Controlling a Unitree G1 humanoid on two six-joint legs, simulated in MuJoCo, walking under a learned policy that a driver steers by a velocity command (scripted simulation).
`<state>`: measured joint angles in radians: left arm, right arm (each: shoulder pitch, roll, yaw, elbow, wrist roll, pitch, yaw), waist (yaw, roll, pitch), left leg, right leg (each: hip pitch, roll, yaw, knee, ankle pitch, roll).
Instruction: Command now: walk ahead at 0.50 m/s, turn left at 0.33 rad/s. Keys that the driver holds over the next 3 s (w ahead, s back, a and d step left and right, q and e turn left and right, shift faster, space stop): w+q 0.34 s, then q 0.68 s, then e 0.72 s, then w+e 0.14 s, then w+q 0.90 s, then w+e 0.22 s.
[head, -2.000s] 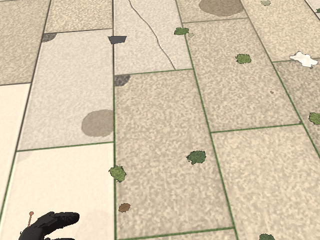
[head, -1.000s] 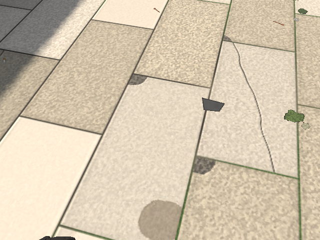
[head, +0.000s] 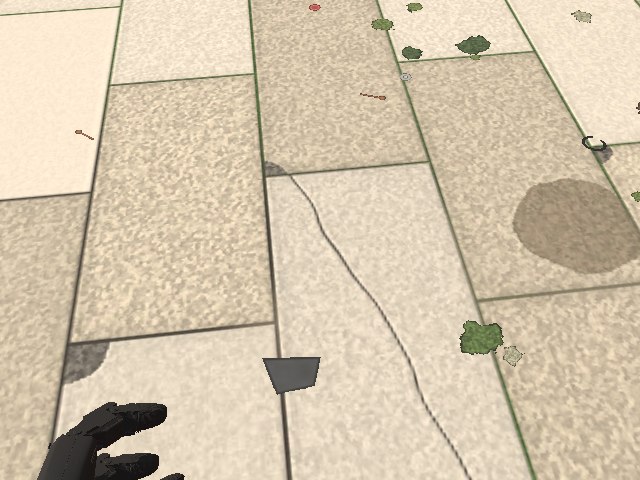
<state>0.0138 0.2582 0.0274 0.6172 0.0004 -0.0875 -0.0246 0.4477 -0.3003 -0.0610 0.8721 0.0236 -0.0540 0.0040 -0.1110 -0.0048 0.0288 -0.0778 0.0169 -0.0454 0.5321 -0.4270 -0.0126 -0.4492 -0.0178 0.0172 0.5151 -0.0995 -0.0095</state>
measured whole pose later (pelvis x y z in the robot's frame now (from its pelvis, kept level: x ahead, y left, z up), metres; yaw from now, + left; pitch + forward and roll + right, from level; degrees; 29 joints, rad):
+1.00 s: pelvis +0.37 +0.07 +0.00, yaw +35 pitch +2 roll +0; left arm 0.12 0.29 0.06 0.73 0.01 -0.03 0.02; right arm 0.18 -0.32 -0.08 0.64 0.02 0.05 -0.03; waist -0.02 0.03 0.01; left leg -0.36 -0.16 -0.24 0.61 -0.30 0.04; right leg -0.34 0.03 0.09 0.51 -0.19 0.02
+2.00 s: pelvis +0.42 +0.05 +0.02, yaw +14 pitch +1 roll +2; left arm 0.25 0.30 0.05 0.68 -0.01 -0.01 0.02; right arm 0.16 -0.32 -0.08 0.77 0.01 -0.05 0.00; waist 0.03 0.00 0.00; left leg -0.43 0.02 -0.04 0.67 -0.23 -0.06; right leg -0.19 0.07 0.13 0.38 -0.21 -0.07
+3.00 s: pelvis +0.84 +0.29 +0.01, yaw +38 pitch +1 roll -3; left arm 0.39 0.30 0.07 0.84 -0.03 -0.08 -0.02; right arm 0.06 -0.29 -0.03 0.64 0.01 -0.06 0.03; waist 0.12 0.04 0.05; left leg -0.60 0.09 -0.06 0.63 -0.05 -0.01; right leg 0.00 0.03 -0.06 0.25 -0.26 -0.01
